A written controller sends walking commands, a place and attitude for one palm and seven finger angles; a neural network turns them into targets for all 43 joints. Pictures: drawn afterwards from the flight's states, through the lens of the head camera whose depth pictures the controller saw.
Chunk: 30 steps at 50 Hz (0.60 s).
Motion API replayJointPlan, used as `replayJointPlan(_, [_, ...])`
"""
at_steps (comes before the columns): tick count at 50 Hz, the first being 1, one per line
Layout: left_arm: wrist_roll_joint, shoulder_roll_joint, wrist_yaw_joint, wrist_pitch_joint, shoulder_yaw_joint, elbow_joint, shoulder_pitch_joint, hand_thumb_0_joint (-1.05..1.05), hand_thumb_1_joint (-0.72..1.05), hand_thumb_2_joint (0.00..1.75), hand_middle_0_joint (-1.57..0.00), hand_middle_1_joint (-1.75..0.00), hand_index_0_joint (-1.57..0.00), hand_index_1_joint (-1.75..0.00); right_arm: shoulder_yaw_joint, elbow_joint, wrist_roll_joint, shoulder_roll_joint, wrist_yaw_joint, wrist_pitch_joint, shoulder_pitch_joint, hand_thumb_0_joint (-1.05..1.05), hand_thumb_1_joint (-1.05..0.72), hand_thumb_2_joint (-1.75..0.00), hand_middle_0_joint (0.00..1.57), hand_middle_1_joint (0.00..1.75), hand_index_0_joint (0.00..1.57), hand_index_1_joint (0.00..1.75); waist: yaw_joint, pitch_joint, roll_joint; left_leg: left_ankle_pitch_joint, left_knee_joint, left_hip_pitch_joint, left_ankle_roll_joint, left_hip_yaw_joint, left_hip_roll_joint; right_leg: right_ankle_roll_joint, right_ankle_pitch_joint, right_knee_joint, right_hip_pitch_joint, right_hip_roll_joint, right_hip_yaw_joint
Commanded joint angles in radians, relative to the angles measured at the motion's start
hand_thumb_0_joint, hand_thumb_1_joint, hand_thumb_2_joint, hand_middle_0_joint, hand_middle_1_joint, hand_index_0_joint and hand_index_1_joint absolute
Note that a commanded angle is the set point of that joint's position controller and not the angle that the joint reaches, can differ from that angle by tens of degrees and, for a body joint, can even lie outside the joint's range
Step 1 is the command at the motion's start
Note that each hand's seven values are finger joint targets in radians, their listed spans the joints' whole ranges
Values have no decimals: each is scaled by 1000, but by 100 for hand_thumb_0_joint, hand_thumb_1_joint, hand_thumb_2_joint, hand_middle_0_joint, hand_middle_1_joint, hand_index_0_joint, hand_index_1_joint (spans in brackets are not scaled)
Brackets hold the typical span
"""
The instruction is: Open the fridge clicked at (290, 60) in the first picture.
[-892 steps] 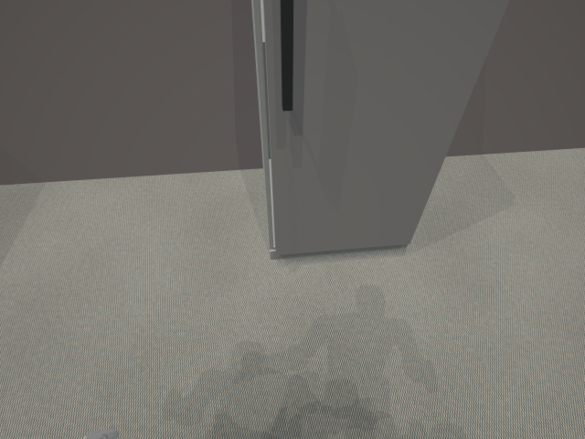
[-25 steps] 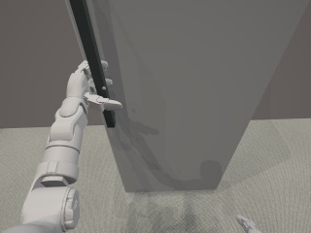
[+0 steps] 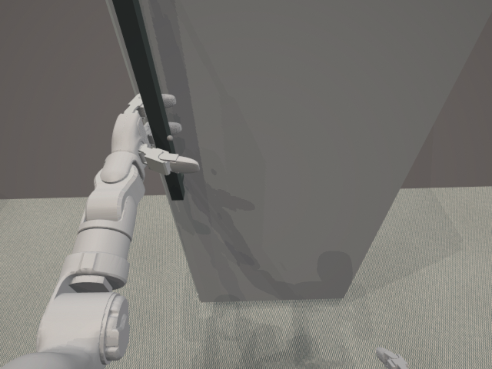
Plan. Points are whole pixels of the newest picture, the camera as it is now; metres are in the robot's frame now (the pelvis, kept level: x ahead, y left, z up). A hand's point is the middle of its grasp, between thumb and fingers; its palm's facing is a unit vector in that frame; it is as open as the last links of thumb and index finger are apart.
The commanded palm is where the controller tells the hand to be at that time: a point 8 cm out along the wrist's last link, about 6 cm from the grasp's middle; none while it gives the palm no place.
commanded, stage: slide the fingers in behind the handle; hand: left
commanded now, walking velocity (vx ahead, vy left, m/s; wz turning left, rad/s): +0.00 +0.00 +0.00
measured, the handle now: (153, 83) +0.48 +0.17 +0.25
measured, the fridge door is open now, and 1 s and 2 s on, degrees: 0 0 1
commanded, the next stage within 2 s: grip the handle and tug to test in 0.26 s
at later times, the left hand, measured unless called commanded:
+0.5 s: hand (170, 138) +0.42 +0.15 +0.19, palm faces +0.09 -1.00 +0.01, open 13.7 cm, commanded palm +0.40 +0.18 +0.19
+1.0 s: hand (169, 137) +0.42 +0.15 +0.19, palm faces +0.09 -1.00 +0.00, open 6.4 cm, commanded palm +0.40 +0.19 +0.19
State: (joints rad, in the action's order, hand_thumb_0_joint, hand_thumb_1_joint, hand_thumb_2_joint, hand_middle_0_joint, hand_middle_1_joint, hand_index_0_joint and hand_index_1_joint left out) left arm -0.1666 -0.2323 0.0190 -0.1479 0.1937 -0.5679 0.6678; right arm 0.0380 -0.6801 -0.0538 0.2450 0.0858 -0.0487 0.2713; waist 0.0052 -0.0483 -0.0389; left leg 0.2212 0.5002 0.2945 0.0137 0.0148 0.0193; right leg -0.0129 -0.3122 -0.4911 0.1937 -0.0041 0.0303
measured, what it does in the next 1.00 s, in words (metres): stands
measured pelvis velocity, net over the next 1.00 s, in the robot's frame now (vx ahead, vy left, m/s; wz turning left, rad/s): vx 0.00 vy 0.00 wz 0.00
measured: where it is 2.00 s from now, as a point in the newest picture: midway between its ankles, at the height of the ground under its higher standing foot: outside the picture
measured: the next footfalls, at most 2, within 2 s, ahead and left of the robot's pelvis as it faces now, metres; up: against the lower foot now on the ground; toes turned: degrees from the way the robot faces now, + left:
none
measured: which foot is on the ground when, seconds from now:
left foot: down 0.00-1.00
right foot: down 0.00-1.00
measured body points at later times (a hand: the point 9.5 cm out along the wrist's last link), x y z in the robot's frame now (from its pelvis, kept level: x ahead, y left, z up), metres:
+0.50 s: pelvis +0.01 +0.01 +0.00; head +0.00 -0.01 +0.45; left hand +0.41 +0.20 +0.19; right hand +0.15 -0.23 -0.10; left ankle +0.03 +0.13 -0.74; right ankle -0.03 -0.11 -0.74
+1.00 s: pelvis +0.00 +0.00 +0.00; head +0.00 -0.01 +0.45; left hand +0.41 +0.20 +0.19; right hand +0.13 -0.24 -0.11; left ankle +0.03 +0.13 -0.74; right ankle -0.03 -0.11 -0.74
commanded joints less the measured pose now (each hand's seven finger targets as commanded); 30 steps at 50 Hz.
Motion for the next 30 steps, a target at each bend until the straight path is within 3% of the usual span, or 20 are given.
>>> replayJointPlan(1, [-5,-99,8,76,-21,285,514,0,-50,30,-30,-120,-30,-120,-46,143,-1,109,2,-57,-88,0,-90,-90,20,30,20,30,19,-288,16,-243,-16,-257,-56,-14,-25,-6,353,65,40,-23,13])
replayJointPlan(3, [-8,-135,3,75,12,286,487,0,-50,30,-30,-120,-30,-120,-46,146,1,116,3,-55,-88,0,-90,-90,20,30,20,30,10,-300,41,-249,-15,-251,-57,-15,-26,-4,362,67,19,-23,14])
replayJointPlan(6, [-5,-88,6,67,-28,301,493,0,-50,30,-30,-120,-30,-120,-44,148,-2,107,2,-53,-99,0,-90,-90,20,30,20,30,18,-277,27,-254,-16,-257,-56,-17,-23,-5,369,66,36,-23,14])
replayJointPlan(9, [-5,-95,-2,60,-22,304,495,0,-50,30,-30,-120,-30,-120,-44,149,0,111,3,-51,-98,0,-90,-90,20,30,20,30,19,-280,49,-248,-22,-258,-56,-11,-21,-4,353,68,34,-23,17])
replayJointPlan(11, [-2,-89,-4,51,-31,300,518,0,-50,30,-30,-120,-30,-120,-41,144,0,108,4,-49,-100,0,-90,-90,20,30,20,30,23,-269,32,-238,-20,-256,-54,-13,-23,-4,346,72,43,-22,14])
replayJointPlan(13, [-1,-134,-10,47,12,273,500,0,-50,30,-30,-120,-30,-120,-42,139,3,115,7,-45,-96,0,-90,-90,20,30,20,30,15,-268,53,-239,-23,-250,-55,-9,-23,-5,338,77,34,-24,16])
replayJointPlan(15, [3,-92,-5,47,-27,313,514,0,-50,30,-30,-120,-30,-120,-40,148,1,106,6,-43,-108,0,-90,-90,20,30,20,30,19,-284,15,-266,-20,-265,-53,-12,-23,-9,363,67,29,-21,15])
replayJointPlan(18, [-4,-63,-7,42,-42,307,470,0,-50,30,-30,-120,-30,-120,-41,150,1,108,2,-43,-106,0,-90,-90,20,30,20,30,15,-290,34,-277,-18,-271,-51,-8,-23,-7,367,68,26,-25,22])
replayJointPlan(19, [-3,-86,-11,42,-26,311,493,0,-45,32,-30,-121,-30,-121,-42,145,2,108,3,-41,-103,0,-90,-90,20,30,20,30,19,-285,41,-277,-19,-269,-52,-7,-21,-7,372,68,24,-23,21])
replayJointPlan(26, [5,-44,-16,33,-68,305,529,0,-13,46,-34,-125,-34,-125,-41,141,3,104,4,-39,-104,0,-90,-90,20,30,20,30,31,-272,20,-258,-19,-278,-51,-4,-23,-8,347,73,49,-23,19])
replayJointPlan(28, [3,-85,-17,34,-33,274,507,0,-3,50,-35,-127,-35,-127,-42,138,4,114,7,-36,-98,0,-90,-90,20,30,20,30,25,-265,76,-242,-25,-259,-53,1,-21,-6,328,80,39,-27,22])
replayJointPlan(30, [8,-55,-12,35,-70,279,562,0,6,54,-36,-128,-36,-128,-39,136,3,106,9,-34,-105,0,-90,-90,20,30,20,30,40,-250,27,-228,-26,-262,-52,-2,-23,-7,317,81,58,-22,18])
